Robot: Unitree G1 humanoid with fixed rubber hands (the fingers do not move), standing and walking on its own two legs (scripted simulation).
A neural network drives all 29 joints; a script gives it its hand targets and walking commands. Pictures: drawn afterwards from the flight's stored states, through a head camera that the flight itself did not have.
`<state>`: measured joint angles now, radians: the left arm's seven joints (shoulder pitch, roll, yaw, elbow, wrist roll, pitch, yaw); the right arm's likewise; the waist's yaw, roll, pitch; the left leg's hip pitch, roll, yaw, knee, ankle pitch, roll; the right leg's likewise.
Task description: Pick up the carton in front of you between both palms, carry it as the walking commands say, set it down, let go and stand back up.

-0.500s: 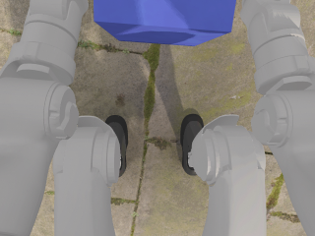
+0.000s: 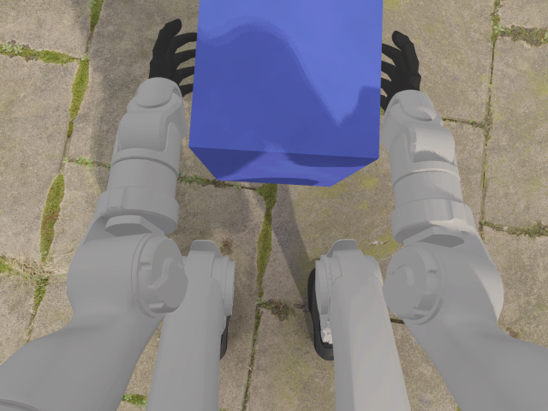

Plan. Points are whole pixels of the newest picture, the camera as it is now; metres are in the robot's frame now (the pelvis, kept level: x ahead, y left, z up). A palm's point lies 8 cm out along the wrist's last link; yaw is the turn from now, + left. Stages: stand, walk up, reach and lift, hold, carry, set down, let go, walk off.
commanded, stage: reach and lift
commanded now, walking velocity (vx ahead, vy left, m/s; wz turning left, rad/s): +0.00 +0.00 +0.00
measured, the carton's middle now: (281, 106) +0.53 -0.01 -0.14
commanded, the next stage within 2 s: none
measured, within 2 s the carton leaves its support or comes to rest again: neither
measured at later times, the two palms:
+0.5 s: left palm (113, 53) +0.49 +0.14 +0.07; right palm (466, 64) +0.48 -0.16 +0.07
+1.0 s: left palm out of the picture +0.43 +0.15 +0.23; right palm out of the picture +0.43 -0.15 +0.23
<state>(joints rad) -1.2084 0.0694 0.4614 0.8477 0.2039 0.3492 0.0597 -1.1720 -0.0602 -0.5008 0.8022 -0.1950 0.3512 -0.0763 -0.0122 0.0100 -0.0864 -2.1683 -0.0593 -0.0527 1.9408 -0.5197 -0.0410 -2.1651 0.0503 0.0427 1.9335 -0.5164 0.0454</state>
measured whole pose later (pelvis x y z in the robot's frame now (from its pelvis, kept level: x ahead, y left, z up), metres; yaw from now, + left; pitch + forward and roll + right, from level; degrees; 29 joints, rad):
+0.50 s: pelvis +0.02 +0.00 +0.11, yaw +0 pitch +40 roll +0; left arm -0.90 -0.04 0.44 0.62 0.22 0.42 0.03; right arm -0.89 0.04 -0.46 0.61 -0.21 0.42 -0.05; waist -0.01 0.01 -0.22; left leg -1.79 -0.05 -0.06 1.58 -0.49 -0.03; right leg -1.79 0.04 0.05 1.57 -0.49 0.04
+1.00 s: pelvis +0.07 +0.00 +0.25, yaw +0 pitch +23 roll +0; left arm -0.52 -0.13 0.38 0.54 0.24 0.39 0.01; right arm -0.52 0.12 -0.39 0.55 -0.23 0.38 -0.03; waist 0.00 0.00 -0.20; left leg -1.05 -0.03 -0.06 1.05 -0.40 -0.02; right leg -1.05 0.03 0.06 1.04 -0.40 0.02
